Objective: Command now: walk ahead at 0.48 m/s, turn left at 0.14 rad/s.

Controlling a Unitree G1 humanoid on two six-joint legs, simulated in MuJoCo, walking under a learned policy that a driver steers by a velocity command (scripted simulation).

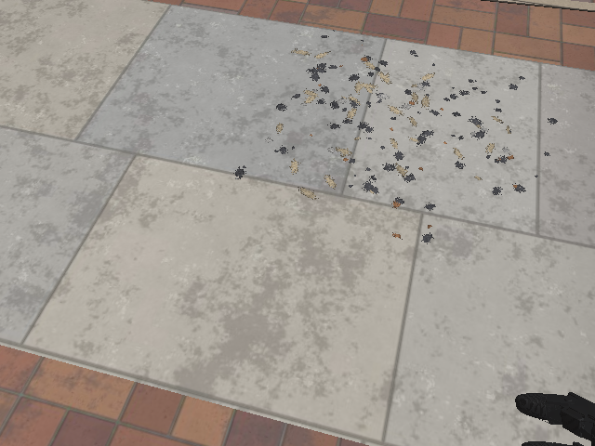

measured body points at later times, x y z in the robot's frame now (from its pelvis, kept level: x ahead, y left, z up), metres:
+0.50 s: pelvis +0.29 -0.03 +0.00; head +0.33 -0.04 +0.45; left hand +0.50 +0.21 -0.08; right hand +0.31 -0.32 -0.13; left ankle +0.10 +0.10 -0.68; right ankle +0.41 -0.13 -0.72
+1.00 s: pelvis +0.58 +0.00 +0.00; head +0.61 +0.01 +0.45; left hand +0.57 +0.30 -0.13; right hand +0.81 -0.23 -0.07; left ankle +0.70 +0.11 -0.72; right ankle +0.42 -0.13 -0.71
